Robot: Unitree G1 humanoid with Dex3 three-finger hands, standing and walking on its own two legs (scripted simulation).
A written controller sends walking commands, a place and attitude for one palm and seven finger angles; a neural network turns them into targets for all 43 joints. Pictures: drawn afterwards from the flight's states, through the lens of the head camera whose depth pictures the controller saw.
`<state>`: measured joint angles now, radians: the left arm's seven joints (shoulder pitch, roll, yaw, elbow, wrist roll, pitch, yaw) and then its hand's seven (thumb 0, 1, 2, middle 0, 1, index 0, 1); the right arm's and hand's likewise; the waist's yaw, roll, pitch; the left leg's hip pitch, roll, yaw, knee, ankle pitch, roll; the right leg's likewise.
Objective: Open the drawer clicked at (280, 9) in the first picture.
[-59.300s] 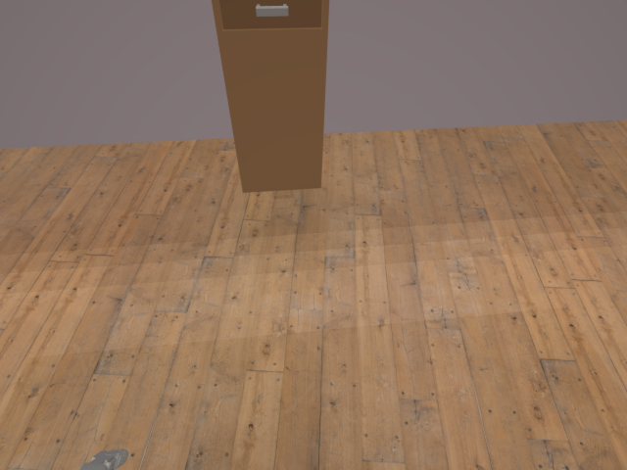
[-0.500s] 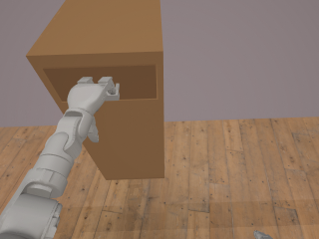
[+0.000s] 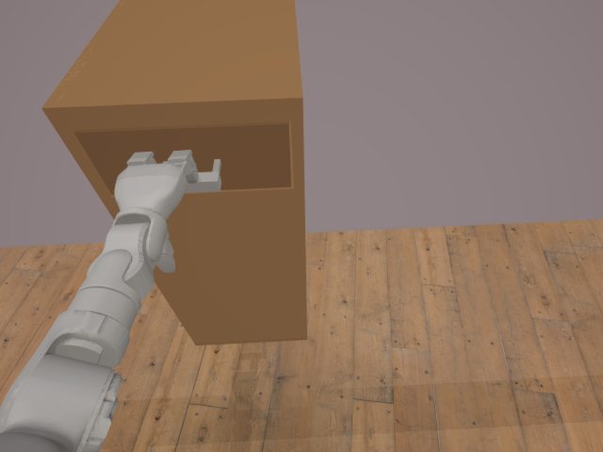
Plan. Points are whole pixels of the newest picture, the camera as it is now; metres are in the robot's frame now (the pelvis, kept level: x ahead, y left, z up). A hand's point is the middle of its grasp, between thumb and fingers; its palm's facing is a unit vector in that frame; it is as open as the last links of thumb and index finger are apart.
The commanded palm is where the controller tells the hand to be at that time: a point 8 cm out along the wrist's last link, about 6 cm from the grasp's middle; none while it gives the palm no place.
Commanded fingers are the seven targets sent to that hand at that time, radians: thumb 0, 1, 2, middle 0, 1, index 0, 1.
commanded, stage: lower the fingers behind the handle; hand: left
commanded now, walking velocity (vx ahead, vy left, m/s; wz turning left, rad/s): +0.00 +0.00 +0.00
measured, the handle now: (189, 174) +0.53 +0.20 +0.06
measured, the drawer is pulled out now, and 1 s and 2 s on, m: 0.00 0.00 0.00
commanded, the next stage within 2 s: lift the fingers back up to retry in 0.56 s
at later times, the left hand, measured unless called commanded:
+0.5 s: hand (168, 207) +0.44 +0.21 +0.08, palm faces +0.02 -0.01 -1.00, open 13.5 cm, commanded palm +0.42 +0.21 +0.10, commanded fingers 0.00 -0.50 0.30 -0.30 -1.20 -0.30 -1.20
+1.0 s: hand (169, 204) +0.44 +0.21 +0.08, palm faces +0.03 -0.04 -1.00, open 13.8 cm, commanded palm +0.42 +0.21 +0.15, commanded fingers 0.00 -0.50 0.30 -0.30 -1.20 -0.30 -1.20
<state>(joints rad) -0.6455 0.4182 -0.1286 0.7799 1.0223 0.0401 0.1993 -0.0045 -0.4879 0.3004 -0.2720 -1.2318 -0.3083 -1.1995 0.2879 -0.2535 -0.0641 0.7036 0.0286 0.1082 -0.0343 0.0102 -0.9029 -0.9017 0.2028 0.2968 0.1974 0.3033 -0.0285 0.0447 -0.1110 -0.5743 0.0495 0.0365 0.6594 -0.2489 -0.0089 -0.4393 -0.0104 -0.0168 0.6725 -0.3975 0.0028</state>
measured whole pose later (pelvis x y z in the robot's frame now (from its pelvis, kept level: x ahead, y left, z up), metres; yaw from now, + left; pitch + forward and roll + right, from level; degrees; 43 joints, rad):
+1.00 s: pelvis -0.01 +0.01 +0.00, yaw -1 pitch +10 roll -1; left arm -0.71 0.41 -0.14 0.83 1.01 0.08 0.20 0.00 -0.49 0.30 -0.31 -1.24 -0.32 -1.22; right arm 0.30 -0.23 -0.04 0.70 0.03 0.09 -0.05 0.01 -0.90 -0.90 0.20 0.30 0.20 0.30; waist -0.05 0.05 -0.10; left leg -0.60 0.05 0.05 0.68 -0.24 0.01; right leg -0.46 -0.01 0.00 0.68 -0.38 0.02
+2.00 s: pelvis +0.03 -0.01 +0.01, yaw +0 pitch +7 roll +1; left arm -0.57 0.43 -0.18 0.53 0.92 0.07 -0.03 -0.01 -0.49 0.30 -0.32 -1.20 -0.32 -1.20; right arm 0.22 -0.27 -0.04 0.69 0.05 0.14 -0.05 0.01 -0.90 -0.90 0.20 0.30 0.20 0.30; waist -0.01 0.07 -0.08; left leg -0.44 0.04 0.03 0.57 -0.25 -0.02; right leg -0.31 -0.01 -0.02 0.58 -0.40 -0.01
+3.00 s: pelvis +0.01 +0.00 +0.01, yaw +1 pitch +6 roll +0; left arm -0.60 0.38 -0.24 0.44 0.91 -0.11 0.05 -0.01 -0.49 0.30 -0.32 -1.20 -0.33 -1.20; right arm 0.18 -0.27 -0.05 0.70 0.04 0.07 -0.07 0.01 -0.90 -0.90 0.20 0.30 0.20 0.30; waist -0.02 0.05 -0.05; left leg -0.47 0.03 0.03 0.60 -0.24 -0.01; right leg -0.33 -0.02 -0.02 0.60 -0.38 0.01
